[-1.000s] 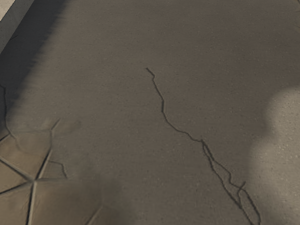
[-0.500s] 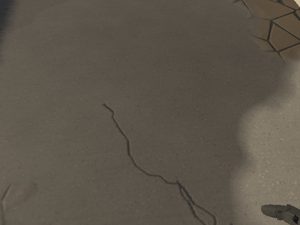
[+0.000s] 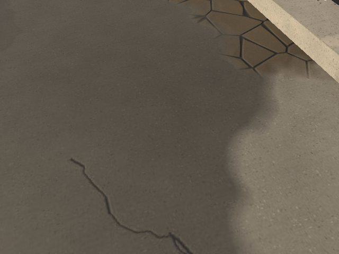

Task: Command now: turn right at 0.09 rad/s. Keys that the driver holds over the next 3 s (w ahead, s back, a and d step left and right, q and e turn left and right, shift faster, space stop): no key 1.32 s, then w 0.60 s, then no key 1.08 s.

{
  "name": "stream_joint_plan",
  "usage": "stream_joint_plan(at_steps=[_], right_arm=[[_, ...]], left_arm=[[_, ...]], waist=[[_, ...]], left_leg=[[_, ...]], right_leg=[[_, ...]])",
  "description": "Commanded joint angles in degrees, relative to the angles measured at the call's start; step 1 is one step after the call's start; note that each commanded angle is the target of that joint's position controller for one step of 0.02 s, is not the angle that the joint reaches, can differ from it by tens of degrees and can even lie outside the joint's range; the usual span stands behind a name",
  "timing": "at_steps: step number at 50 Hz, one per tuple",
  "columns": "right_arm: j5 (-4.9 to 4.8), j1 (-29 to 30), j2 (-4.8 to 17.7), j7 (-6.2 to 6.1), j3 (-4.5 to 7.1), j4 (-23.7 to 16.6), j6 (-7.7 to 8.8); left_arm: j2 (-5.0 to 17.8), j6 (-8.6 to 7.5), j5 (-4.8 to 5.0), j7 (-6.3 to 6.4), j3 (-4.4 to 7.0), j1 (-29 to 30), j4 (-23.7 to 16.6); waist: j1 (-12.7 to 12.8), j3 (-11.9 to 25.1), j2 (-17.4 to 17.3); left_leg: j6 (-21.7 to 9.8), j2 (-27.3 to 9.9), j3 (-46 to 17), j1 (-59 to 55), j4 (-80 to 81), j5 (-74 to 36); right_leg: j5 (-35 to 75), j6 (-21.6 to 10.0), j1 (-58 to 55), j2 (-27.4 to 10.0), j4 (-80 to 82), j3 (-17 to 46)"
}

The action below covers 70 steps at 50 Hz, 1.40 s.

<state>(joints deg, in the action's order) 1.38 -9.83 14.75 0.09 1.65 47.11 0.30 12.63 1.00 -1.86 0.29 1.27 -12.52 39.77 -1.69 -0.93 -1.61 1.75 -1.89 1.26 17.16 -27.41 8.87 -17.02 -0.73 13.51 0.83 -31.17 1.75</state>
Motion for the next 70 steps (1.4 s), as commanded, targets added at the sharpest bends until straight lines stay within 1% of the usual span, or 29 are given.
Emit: stream_joint_plan(at_steps=[1,4,8,13,17,26,40,52,66,67,68,69,70], right_arm=[[-0.39,1.7,6.1,-0.13,1.42,-2.1,0.95],[-0.33,1.6,5.5,-0.25,1.29,-0.5,1.23],[-0.71,1.0,5.7,-0.59,1.31,1.9,1.28],[-1.01,1.0,6.0,-1.14,1.38,4.4,0.91],[-1.13,1.2,6.2,-1.54,1.45,6.4,0.46],[-1.26,1.9,6.0,-2.21,1.61,10.4,-0.32],[-1.28,1.0,4.9,-2.82,1.65,14.6,-0.71],[-1.34,-1.6,3.8,-3.15,1.36,16.4,-0.80],[-1.45,-4.5,2.6,-3.31,0.94,17.1,-0.83],[-1.45,-5.5,1.9,-3.35,0.78,17.6,-0.90],[-1.74,-5.6,1.8,-3.43,0.84,17.7,-0.97],[-1.99,-5.1,1.9,-3.48,0.99,17.3,-0.87],[-1.93,-3.4,1.9,-3.34,1.02,16.3,-0.42]], left_arm=[[7.1,-1.54,0.25,0.19,1.61,0.5,-2.9],[7.4,-1.56,0.62,0.48,1.77,0.0,-2.5],[6.7,-1.47,0.88,0.56,1.81,-0.4,-1.7],[6.3,-1.41,1.09,0.50,2.06,-0.9,-0.1],[6.2,-1.42,1.21,0.56,2.26,-1.5,1.6],[6.4,-1.60,1.37,1.05,2.33,-2.7,6.1],[5.7,-1.74,1.54,1.57,1.62,-4.4,13.2],[4.8,-1.76,1.66,1.62,0.89,-5.8,17.7],[3.7,-1.72,1.79,1.60,0.26,-7.6,20.6],[3.4,-1.63,1.82,1.69,0.21,-8.6,21.2],[4.4,-1.43,2.20,1.89,0.58,-9.0,21.3],[6.3,-1.31,2.61,2.09,1.20,-8.8,20.9],[7.7,-1.45,2.93,2.17,1.69,-9.7,20.5]], waist=[[0.5,-0.3,5.9],[0.7,0.2,3.5],[0.8,1.8,1.8],[0.8,2.8,1.6],[0.7,2.7,2.0],[0.5,1.3,2.2],[0.6,-0.5,1.8],[0.9,-1.4,1.8],[1.2,-2.1,1.6],[1.3,-0.8,2.1],[1.6,-1.5,3.0],[2.0,-3.4,5.1],[3.0,-6.0,7.2]], left_leg=[[-0.6,-1.5,-2.1,-4.7,2.1,0.1],[-0.4,-1.7,-2.3,-4.8,2.4,-2.1],[-0.2,-2.0,-2.3,-5.9,1.9,-4.8],[-0.5,-2.2,-2.4,-7.3,1.0,-7.5],[-0.7,-2.2,-2.4,-8.0,0.7,-8.2],[-0.8,-1.9,-2.1,-8.9,1.4,-7.6],[-0.8,-1.3,-1.7,-8.6,3.0,-5.2],[-0.9,-0.9,-1.5,-8.1,3.6,-4.3],[-1.0,-0.6,-1.4,-7.6,3.5,-4.2],[-1.0,0.3,-0.4,-8.1,3.0,0.8],[-1.3,2.0,1.5,-6.5,0.7,8.9],[-1.6,3.6,3.4,-3.2,-2.7,16.9],[-1.9,4.2,4.2,1.8,-7.0,20.1]], right_leg=[[-3.1,-2.4,5.0,-6.1,11.3,7.6],[2.7,-2.7,3.0,-5.4,9.5,6.5],[9.4,-2.7,0.6,-4.6,8.0,5.3],[15.1,-2.5,-0.8,-3.8,7.1,4.1],[17.1,-2.3,-1.2,-3.5,7.2,3.6],[16.0,-1.7,-0.9,-3.0,8.3,2.7],[11.3,-1.3,-0.5,-2.5,10.2,1.8],[9.3,-1.2,-0.1,-2.1,11.1,1.2],[9.0,-1.1,0.2,-1.8,11.3,0.6],[3.0,-1.4,-0.3,-1.5,11.9,0.4],[-7.6,-2.5,0.4,-1.4,12.8,1.1],[-19.0,-4.3,1.8,-2.9,14.4,3.8],[-27.7,-6.6,2.5,-6.6,17.4,8.9]])
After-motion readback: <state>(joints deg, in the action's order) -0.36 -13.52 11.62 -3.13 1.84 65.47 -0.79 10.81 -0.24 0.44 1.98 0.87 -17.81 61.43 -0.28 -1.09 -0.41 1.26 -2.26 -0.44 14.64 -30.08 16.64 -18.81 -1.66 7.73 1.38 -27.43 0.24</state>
